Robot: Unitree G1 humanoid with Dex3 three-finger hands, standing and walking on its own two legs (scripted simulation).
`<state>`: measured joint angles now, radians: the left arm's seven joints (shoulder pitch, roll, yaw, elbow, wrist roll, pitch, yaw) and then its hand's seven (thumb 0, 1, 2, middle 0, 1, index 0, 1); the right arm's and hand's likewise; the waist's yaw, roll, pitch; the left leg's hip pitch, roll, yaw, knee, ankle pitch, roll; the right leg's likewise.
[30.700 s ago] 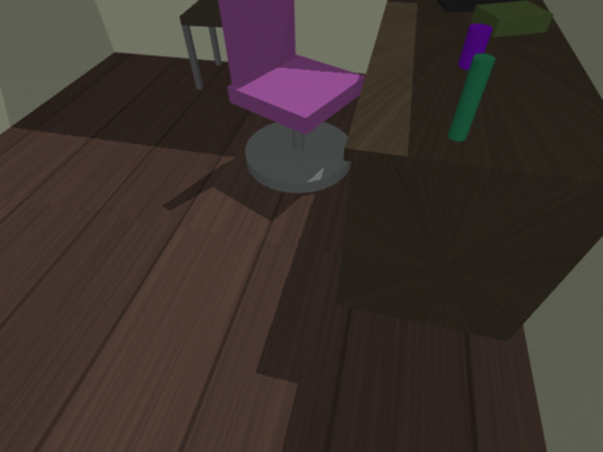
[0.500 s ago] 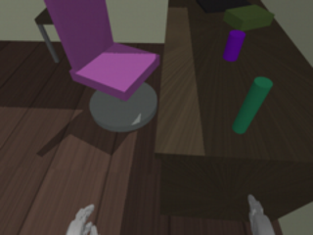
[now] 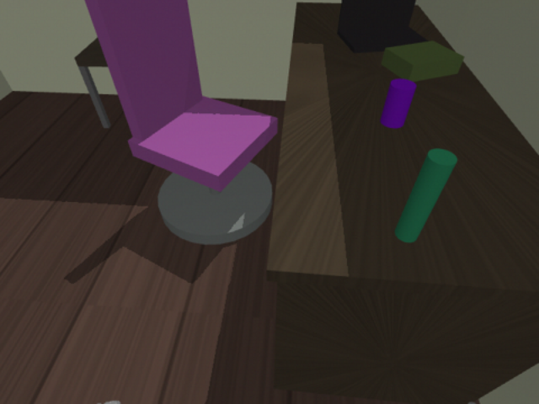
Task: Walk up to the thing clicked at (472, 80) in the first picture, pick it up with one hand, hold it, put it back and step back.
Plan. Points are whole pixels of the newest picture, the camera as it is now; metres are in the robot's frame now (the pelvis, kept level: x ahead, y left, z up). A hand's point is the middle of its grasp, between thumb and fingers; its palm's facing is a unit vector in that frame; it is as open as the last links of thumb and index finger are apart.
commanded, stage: home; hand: right
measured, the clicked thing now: (422, 200) +0.46 -0.24 +0.06
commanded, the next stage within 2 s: stand in 1.58 s
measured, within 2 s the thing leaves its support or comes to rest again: neither
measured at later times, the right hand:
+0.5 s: hand out of the picture +0.02 -0.27 -0.14, palm faces -0.08 +0.93 -0.36, open 17.6 cm
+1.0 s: hand out of the picture +0.06 -0.25 -0.13, palm faces -0.06 +0.93 -0.37, open 17.5 cm
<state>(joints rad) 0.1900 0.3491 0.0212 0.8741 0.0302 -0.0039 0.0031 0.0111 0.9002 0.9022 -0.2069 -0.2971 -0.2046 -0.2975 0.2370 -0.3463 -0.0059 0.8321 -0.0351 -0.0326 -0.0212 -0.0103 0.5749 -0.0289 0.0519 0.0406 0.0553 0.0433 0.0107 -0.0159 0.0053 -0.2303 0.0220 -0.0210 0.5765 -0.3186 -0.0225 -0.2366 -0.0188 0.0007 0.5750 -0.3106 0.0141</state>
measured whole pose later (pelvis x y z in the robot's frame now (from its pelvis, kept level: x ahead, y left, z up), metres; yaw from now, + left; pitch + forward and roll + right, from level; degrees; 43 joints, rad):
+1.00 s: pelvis -0.01 +0.00 +0.02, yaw +0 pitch -3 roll +0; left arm 0.10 0.36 0.00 1.15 0.01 -0.01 -0.01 0.01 0.90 0.90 -0.21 -0.30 -0.20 -0.30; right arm 0.13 -0.35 0.03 1.10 -0.01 -0.02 -0.01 -0.01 0.56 -0.04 0.05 0.04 0.06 0.05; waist 0.01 -0.01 0.05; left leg -0.13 0.02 -0.03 0.37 -0.19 -0.02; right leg -0.11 -0.02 -0.01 0.34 -0.17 0.02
